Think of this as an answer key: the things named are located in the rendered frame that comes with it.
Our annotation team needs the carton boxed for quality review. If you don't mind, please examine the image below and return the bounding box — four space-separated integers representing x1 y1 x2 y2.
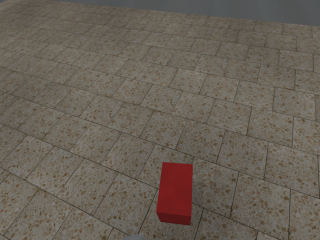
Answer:
156 162 193 226

